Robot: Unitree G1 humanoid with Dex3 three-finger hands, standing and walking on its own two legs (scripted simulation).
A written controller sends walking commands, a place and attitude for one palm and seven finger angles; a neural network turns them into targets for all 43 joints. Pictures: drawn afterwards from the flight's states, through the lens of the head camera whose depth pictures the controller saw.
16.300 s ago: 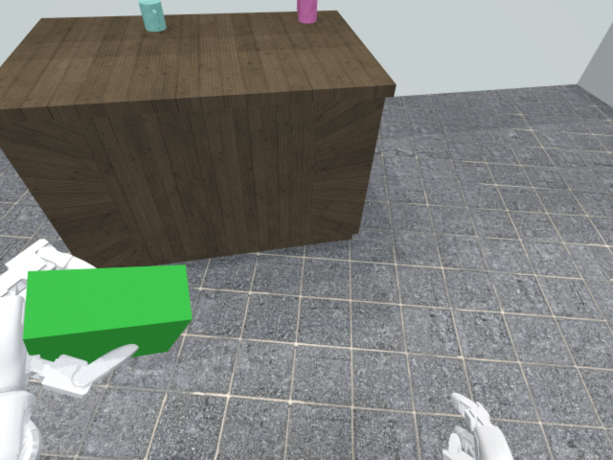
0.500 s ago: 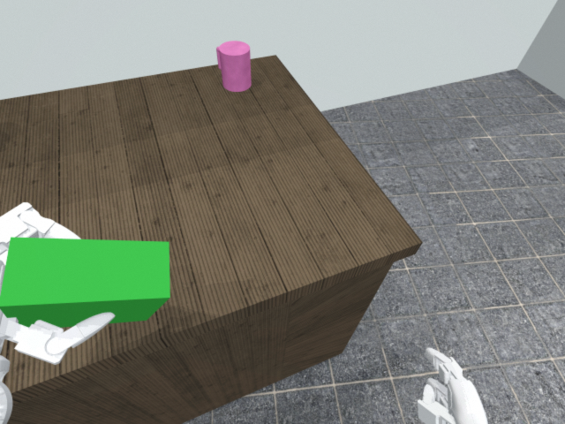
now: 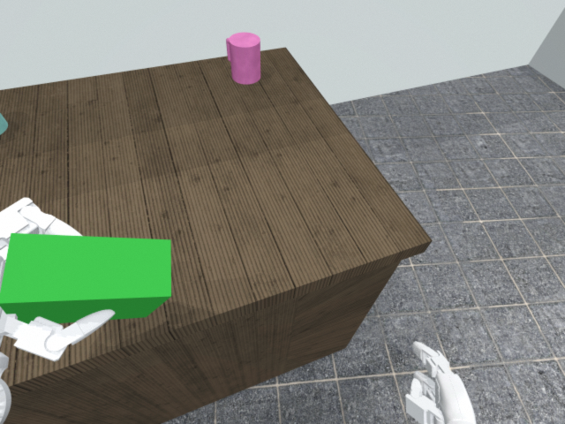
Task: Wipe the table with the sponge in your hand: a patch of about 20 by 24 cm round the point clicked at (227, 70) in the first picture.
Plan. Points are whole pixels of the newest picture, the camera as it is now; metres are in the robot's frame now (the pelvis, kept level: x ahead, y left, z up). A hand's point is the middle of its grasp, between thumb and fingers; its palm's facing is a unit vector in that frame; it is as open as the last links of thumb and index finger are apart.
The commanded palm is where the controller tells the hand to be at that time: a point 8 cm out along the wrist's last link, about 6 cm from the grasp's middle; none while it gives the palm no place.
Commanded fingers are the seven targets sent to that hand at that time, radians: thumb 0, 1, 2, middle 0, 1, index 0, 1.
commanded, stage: shuffle to correct the standing spot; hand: left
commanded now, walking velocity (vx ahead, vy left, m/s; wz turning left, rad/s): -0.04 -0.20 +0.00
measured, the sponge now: (115, 283) +0.23 +0.20 +0.14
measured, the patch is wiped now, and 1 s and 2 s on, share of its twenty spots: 0.00 0.00 0.00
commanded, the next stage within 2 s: come to a stop and stand still in 1.96 s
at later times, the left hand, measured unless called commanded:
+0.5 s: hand (59, 278) +0.22 +0.24 +0.16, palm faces +0.29 -0.86 -0.43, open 10.0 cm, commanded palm +0.16 +0.28 +0.18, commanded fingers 0.00 0.10 1.30 -1.20 -1.60 -1.20 -1.60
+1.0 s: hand (50, 287) +0.21 +0.24 +0.16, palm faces +0.32 -0.85 -0.41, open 10.0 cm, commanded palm +0.15 +0.28 +0.18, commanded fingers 0.00 0.10 1.30 -1.20 -1.60 -1.20 -1.60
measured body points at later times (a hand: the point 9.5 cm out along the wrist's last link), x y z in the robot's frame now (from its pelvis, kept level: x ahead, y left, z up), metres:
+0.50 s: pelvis +0.00 +0.00 +0.00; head +0.04 +0.02 +0.45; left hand +0.20 +0.29 +0.18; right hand +0.17 -0.23 -0.08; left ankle +0.02 +0.15 -0.73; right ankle +0.00 -0.06 -0.73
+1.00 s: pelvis +0.00 +0.00 +0.00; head +0.03 +0.01 +0.45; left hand +0.19 +0.29 +0.18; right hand +0.17 -0.23 -0.08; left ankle +0.02 +0.15 -0.73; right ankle +0.00 -0.06 -0.73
